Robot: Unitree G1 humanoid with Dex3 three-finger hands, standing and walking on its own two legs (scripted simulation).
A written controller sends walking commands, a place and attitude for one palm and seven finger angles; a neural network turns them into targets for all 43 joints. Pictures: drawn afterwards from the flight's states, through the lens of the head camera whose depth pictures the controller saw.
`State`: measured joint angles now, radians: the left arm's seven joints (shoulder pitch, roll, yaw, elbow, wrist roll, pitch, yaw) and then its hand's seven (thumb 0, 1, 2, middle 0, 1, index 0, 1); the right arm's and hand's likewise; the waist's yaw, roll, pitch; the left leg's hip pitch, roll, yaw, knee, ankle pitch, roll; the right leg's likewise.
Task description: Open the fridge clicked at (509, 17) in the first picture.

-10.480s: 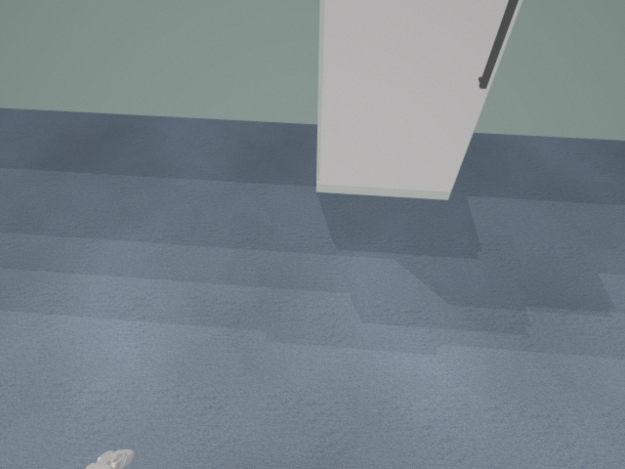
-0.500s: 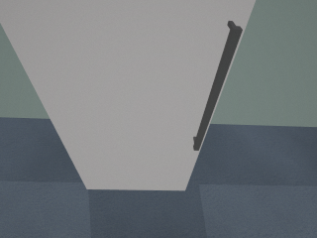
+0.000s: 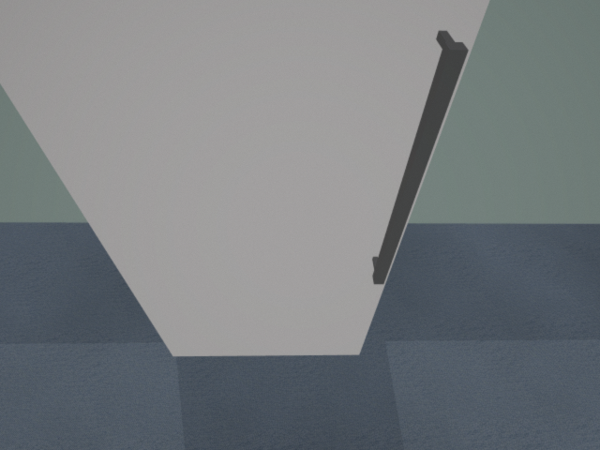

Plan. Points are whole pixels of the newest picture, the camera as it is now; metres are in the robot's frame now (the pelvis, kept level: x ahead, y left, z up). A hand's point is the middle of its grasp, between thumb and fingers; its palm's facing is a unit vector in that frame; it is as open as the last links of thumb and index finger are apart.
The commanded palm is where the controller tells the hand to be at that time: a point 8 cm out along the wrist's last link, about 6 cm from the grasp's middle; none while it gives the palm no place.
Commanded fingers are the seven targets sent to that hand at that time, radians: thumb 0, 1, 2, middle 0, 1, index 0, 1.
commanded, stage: look again from close up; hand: right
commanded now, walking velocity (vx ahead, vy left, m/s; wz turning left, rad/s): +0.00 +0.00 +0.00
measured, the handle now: (402, 190) +0.49 -0.13 +0.08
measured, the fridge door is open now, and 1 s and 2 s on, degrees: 0 0 0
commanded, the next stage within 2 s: raise the hand to about handle height in 0.78 s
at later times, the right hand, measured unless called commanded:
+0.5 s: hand out of the picture +0.02 -0.17 -0.17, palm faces +0.02 +0.98 -0.20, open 7.4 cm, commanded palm none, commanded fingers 0.00 -0.90 -0.90 0.20 0.30 0.20 0.30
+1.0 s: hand out of the picture +0.12 -0.19 -0.09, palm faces +0.26 +0.95 -0.18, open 7.3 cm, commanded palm +0.10 -0.22 -0.07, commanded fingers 0.00 -0.74 -0.83 0.21 0.41 0.21 0.41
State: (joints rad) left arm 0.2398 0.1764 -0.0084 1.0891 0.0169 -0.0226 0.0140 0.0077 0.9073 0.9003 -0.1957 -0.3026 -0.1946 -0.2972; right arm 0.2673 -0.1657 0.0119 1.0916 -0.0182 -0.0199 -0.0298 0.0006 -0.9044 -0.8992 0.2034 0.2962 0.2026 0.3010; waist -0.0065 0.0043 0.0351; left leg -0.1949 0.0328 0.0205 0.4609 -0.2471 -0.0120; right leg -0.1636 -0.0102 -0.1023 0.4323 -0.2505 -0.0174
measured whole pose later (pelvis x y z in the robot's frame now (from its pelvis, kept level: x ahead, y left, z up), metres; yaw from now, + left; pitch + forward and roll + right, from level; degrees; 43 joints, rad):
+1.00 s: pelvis +0.00 +0.01 +0.00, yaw -2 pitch -1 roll +0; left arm 0.33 0.20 -0.01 0.91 -0.04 -0.19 0.07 0.02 0.91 0.90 -0.20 -0.30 -0.20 -0.30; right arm 0.43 -0.19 -0.04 0.36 0.14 -0.02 -0.07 0.02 -0.91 -0.89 0.21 0.31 0.21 0.31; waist 0.00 0.00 0.03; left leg -0.22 0.03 0.06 0.52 -0.28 0.01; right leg -0.21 -0.02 -0.06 0.49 -0.27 0.00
